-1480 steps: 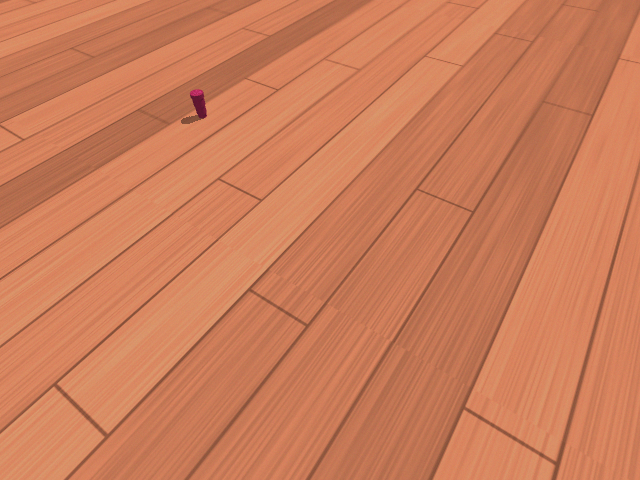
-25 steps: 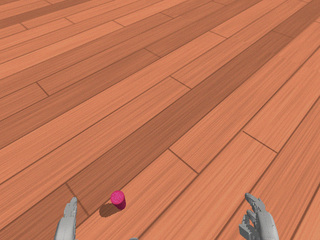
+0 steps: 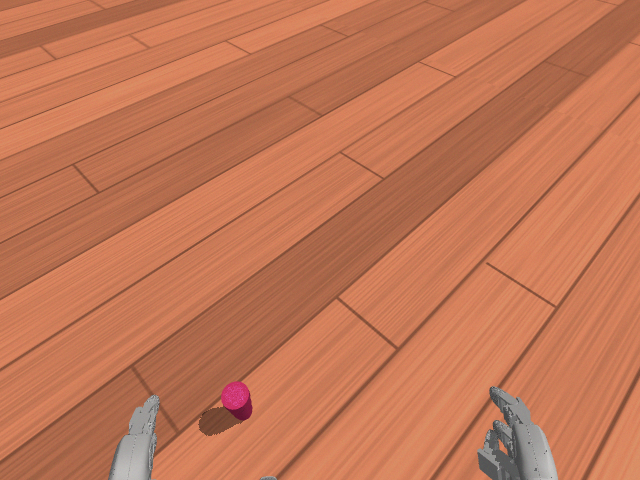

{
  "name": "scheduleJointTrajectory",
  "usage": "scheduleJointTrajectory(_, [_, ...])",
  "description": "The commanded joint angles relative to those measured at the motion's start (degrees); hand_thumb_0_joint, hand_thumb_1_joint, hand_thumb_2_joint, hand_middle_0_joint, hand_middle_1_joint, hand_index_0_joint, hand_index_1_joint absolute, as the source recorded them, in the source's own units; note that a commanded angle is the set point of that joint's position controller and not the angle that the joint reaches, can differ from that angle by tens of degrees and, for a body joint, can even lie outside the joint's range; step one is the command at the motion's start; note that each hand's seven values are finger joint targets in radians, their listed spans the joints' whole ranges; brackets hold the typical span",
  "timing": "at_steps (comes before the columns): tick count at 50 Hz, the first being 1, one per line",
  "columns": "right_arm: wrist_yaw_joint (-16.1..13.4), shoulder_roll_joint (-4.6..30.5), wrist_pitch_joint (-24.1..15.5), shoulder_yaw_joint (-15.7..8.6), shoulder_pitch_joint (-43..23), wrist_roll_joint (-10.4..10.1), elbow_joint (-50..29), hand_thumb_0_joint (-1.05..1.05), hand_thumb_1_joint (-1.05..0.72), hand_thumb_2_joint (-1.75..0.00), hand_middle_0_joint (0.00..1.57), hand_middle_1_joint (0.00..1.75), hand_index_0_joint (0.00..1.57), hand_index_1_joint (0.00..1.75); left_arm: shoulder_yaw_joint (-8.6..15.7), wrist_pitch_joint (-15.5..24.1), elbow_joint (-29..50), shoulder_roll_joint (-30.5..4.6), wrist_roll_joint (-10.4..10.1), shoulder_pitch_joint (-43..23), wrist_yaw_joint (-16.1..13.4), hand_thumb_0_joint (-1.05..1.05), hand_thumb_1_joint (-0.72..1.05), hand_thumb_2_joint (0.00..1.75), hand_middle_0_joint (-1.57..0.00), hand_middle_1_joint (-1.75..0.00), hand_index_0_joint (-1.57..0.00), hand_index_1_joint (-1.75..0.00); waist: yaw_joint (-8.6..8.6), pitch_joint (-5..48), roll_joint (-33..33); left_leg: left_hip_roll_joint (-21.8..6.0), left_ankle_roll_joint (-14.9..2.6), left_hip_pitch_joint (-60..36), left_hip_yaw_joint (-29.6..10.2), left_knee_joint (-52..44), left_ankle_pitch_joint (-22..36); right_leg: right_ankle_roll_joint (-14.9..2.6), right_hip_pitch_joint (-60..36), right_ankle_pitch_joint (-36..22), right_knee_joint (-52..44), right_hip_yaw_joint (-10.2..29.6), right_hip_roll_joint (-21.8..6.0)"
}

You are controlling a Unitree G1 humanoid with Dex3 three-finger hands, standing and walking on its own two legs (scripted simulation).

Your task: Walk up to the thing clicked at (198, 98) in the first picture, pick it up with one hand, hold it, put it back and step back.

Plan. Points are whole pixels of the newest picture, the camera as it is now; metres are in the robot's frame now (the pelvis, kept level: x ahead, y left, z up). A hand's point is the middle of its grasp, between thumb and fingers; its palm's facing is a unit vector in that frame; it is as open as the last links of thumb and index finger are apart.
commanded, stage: stand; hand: left
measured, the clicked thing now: (239, 403) +0.43 +0.24 -0.65
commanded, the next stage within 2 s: none
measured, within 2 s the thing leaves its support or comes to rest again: neither
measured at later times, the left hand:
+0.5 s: hand out of the picture +0.11 +0.24 -0.11, palm faces -0.03 -0.93 -0.36, open 7.7 cm
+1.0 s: hand out of the picture +0.04 +0.26 -0.11, palm faces -0.01 -0.94 -0.34, open 7.4 cm
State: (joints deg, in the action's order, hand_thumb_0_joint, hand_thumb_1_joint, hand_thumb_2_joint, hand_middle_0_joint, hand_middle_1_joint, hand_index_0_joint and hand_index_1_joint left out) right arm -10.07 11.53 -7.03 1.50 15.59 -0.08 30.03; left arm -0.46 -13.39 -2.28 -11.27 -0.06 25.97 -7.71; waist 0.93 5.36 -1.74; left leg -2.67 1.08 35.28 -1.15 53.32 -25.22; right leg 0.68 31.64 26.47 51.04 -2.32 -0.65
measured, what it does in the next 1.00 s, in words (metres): rises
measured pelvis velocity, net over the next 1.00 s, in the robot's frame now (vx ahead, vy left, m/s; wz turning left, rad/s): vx -0.02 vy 0.01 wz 0.01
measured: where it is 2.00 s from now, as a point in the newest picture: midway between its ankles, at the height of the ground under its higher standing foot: outside the picture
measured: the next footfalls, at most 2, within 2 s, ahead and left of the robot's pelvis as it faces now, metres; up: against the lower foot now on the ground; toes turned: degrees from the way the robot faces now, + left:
none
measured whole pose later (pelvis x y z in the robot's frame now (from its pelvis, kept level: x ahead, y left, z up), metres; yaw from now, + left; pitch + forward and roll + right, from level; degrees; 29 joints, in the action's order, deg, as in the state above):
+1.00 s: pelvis -0.02 +0.01 +0.05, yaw +1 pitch -4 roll +0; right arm -0.4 17.1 -0.2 -0.9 8.3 1.7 63.2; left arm -0.1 0.5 -62.1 -18.4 1.8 9.9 -0.7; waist -0.8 -3.1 -0.3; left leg 0.5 -0.4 9.0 0.7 22.6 -9.5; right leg 2.2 7.0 12.1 23.3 -1.5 -3.3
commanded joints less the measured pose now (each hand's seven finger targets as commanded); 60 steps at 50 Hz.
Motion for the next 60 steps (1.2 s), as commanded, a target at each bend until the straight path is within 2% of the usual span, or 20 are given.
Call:
scheduleJointTrajectory(1, [-0.7,7.0,-3.3,-2.9,-3.4,-0.1,-8.7,0.00,-0.90,-0.90,0.20,0.30,0.20,0.30,3.2,2.6,11.1,-5.9,0.2,-1.4,-0.9,0.00,-0.03,0.59,-0.20,-0.30,-0.20,-0.30,0.20,5.8,0.0,1.7,-1.14,-6.5,1.2,-8.3,11.0,-0.80,-1.1,-11.3,-8.4,-1.3,1.5])
scheduleJointTrajectory(5, [-0.8,6.9,-3.3,-3.0,-3.3,0.0,-8.9,0.00,-0.90,-0.90,0.20,0.30,0.20,0.30,3.0,2.6,10.5,-5.4,0.3,-0.7,-0.9,0.00,0.29,0.90,-0.20,-0.30,-0.20,-0.30,0.22,6.2,0.2,1.7,-1.13,-6.8,1.3,-8.0,12.1,-0.75,-1.3,-12.5,-8.2,-1.3,1.5])
scheduleJointTrajectory(10, [-0.6,7.0,-3.3,-2.9,-3.7,-0.1,-8.6,0.00,-0.90,-0.90,0.20,0.30,0.20,0.30,2.9,2.6,9.4,-5.2,0.1,-1.5,-0.9,0.00,0.69,0.90,-0.20,-0.30,-0.20,-0.30,0.22,3.9,-0.5,1.8,-1.11,-5.6,1.4,-8.7,8.5,-0.86,-0.3,-9.1,-8.8,-1.3,1.5])
scheduleJointTrajectory(11, [2.8,14.8,0.5,-5.3,-6.5,5.9,3.3,0.00,-0.90,-0.90,0.20,0.30,0.20,0.30,5.7,8.5,-10.5,-14.4,5.6,-10.0,2.0,0.00,0.77,0.90,-0.20,-0.30,-0.20,-0.30,-1.79,-1.7,4.6,-0.1,-3.12,-7.5,-1.7,-10.1,15.8,-4.30,-8.0,-12.9,-11.1,4.7,-3.9])
scheduleJointTrajectory(12, [4.7,14.3,2.1,-5.9,-5.2,6.3,5.2,0.00,-0.90,-0.90,0.20,0.30,0.20,0.30,6.2,10.9,-14.2,-15.2,6.1,-8.5,3.5,0.00,0.85,0.90,-0.20,-0.30,-0.20,-0.30,-1.37,1.9,6.4,-0.2,-4.17,-9.5,-0.7,-9.2,16.0,-5.43,-10.0,-15.7,-11.2,6.2,-4.9])
scheduleJointTrajectory(13, [5.4,13.6,2.7,-5.6,-5.1,6.1,5.9,0.00,-0.90,-0.90,0.20,0.30,0.20,0.30,6.0,12.3,-15.9,-14.8,5.8,-10.1,4.2,0.00,0.90,0.90,-0.20,-0.30,-0.20,-0.30,-0.89,2.6,6.0,-0.2,-4.73,-11.0,-1.2,-9.9,17.1,-5.75,-10.1,-17.4,-10.6,7.4,-5.1])
scheduleJointTrajectory(16, [7.9,13.5,3.4,-5.6,-5.9,3.9,7.4,0.00,-0.90,-0.90,0.20,0.30,0.20,0.30,4.7,14.6,-21.2,-14.5,3.6,-11.2,5.8,0.00,0.90,0.90,-0.20,-0.30,-0.20,-0.30,-1.62,0.4,2.6,0.1,-4.55,-13.6,-2.0,-13.9,13.1,-4.91,-9.3,-11.9,-13.0,6.7,-5.0])
scheduleJointTrajectory(18, [8.7,13.8,3.6,-6.2,-6.8,3.0,9.2,0.00,-0.90,-0.90,0.20,0.30,0.20,0.30,4.6,15.0,-25.4,-15.1,3.0,-11.7,6.1,0.00,0.90,0.90,-0.20,-0.30,-0.20,-0.30,-1.93,0.4,2.4,0.0,-4.21,-14.9,-2.2,-14.8,12.8,-4.46,-9.8,-12.0,-15.0,6.5,-5.0])
scheduleJointTrajectory(20, [9.0,13.7,3.8,-6.2,-6.5,2.9,11.3,0.00,-0.90,-0.90,0.20,0.30,0.20,0.30,4.7,15.5,-29.4,-16.1,2.7,-13.3,6.0,0.00,0.90,0.90,-0.20,-0.30,-0.20,-0.30,-1.20,0.9,2.9,0.3,-3.92,-16.4,-1.7,-15.6,14.9,-4.10,-12.2,-16.2,-16.1,7.2,-5.7])
scheduleJointTrajectory(23, [9.2,13.9,4.4,-6.2,-7.3,3.0,14.0,0.00,-0.90,-0.90,0.20,0.30,0.20,0.30,4.6,16.0,-33.9,-16.7,2.7,-14.5,5.7,0.00,0.90,0.90,-0.20,-0.30,-0.20,-0.30,-1.35,-1.2,2.6,0.3,-3.83,-18.3,-2.1,-17.8,15.1,-3.67,-12.6,-15.8,-19.3,7.4,-6.2])
scheduleJointTrajectory(26, [9.2,14.4,4.6,-6.0,-6.7,2.8,16.7,0.00,-0.90,-0.90,0.20,0.30,0.20,0.30,4.3,16.1,-37.8,-16.4,2.2,-15.0,5.6,0.00,0.90,0.90,-0.20,-0.30,-0.20,-0.30,-1.33,-1.5,1.0,-0.9,-3.90,-20.6,-3.3,-20.7,19.4,-3.04,-15.2,-19.5,-19.5,5.8,-5.5])
scheduleJointTrajectory(28, [9.1,14.8,4.9,-5.8,-7.0,2.6,18.4,0.00,-0.90,-0.90,0.20,0.30,0.20,0.30,4.2,15.8,-40.4,-16.7,2.1,-15.4,5.5,0.00,0.90,0.90,-0.20,-0.30,-0.20,-0.30,-1.48,-3.4,0.9,-1.5,-3.77,-20.0,-4.1,-23.8,17.1,-2.80,-16.2,-17.1,-21.3,5.5,-5.2])
scheduleJointTrajectory(36, [8.9,17.0,5.3,-5.3,-7.6,2.0,24.7,0.00,-0.90,-0.90,0.20,0.30,0.20,0.30,3.3,15.1,-49.5,-17.4,1.5,-15.7,5.7,0.00,0.90,0.90,-0.20,-0.30,-0.20,-0.30,-1.80,-4.9,-0.6,-3.0,-2.90,-23.6,-5.6,-31.5,18.6,-2.04,-22.0,-16.3,-27.3,4.7,-5.5])
scheduleJointTrajectory(38, [8.9,17.4,5.4,-5.3,-8.4,1.9,25.7,0.00,-0.90,-0.90,0.20,0.30,0.20,0.30,3.2,15.1,-51.2,-17.7,1.5,-16.3,5.8,0.00,0.90,0.90,-0.20,-0.30,-0.20,-0.30,-1.85,-5.6,0.0,-3.0,-2.77,-23.4,-5.6,-33.2,16.0,-1.82,-22.8,-15.1,-28.7,4.7,-5.6])
scheduleJointTrajectory(41, [8.9,17.2,5.3,-5.0,-8.8,1.6,27.5,0.00,-0.90,-0.90,0.20,0.30,0.20,0.30,2.9,15.2,-53.3,-17.9,1.6,-17.0,5.9,0.00,0.90,0.90,-0.20,-0.30,-0.20,-0.30,-1.68,-5.6,0.8,-3.2,-2.45,-25.7,-5.4,-34.0,19.8,-1.60,-23.0,-17.0,-30.1,4.7,-6.1])
scheduleJointTrajectory(44, [8.9,17.6,5.3,-4.9,-8.5,1.6,28.8,0.00,-0.90,-0.90,0.20,0.30,0.20,0.30,2.8,15.0,-55.0,-17.9,1.5,-17.8,5.9,0.00,0.90,0.90,-0.20,-0.30,-0.20,-0.30,-1.51,-5.7,0.0,-3.3,-2.35,-25.1,-5.7,-36.5,15.0,-1.32,-24.4,-15.8,-30.9,4.6,-6.0])
scheduleJointTrajectory(45, [9.0,17.5,5.4,-4.9,-9.1,1.5,29.3,0.00,-0.90,-0.90,0.20,0.30,0.20,0.30,2.7,15.1,-55.6,-17.9,1.5,-17.9,6.0,0.00,0.90,0.90,-0.20,-0.30,-0.20,-0.30,-1.62,-6.7,0.8,-3.2,-2.32,-25.1,-5.5,-36.4,16.3,-1.35,-24.2,-16.0,-31.5,4.7,-6.3])
scheduleJointTrajectory(48, [9.0,17.9,5.7,-5.0,-9.4,1.5,30.1,0.00,-0.90,-0.90,0.20,0.30,0.20,0.30,2.6,15.0,-57.1,-18.2,1.6,-18.0,6.1,0.00,0.90,0.90,-0.20,-0.30,-0.20,-0.30,-1.49,-8.6,0.3,-3.4,-2.11,-24.7,-6.0,-38.4,10.7,-1.08,-22.3,-12.5,-32.4,4.6,-5.8])
scheduleJointTrajectory(53, [9.4,17.3,5.7,-4.9,-10.4,1.3,31.0,0.00,-0.90,-0.90,0.20,0.30,0.20,0.30,2.4,15.3,-58.8,-18.2,1.7,-17.8,6.3,0.00,0.90,0.90,-0.20,-0.30,-0.20,-0.30,-1.65,-7.8,2.1,-3.2,-2.05,-26.3,-5.6,-38.2,12.3,-1.07,-22.2,-12.4,-34.0,4.9,-6.3])
scheduleJointTrajectory(60, [9.6,18.0,6.1,-4.9,-10.5,1.3,32.0,0.00,-0.90,-0.90,0.20,0.30,0.20,0.30,2.3,15.2,-59.7,-18.9,1.5,-18.5,6.3,0.00,0.90,0.90,-0.20,-0.30,-0.20,-0.30,-1.14,-7.8,1.6,-3.1,-2.07,-26.4,-4.9,-38.0,10.5,-1.14,-21.1,-9.5,-35.6,5.7,-6.5])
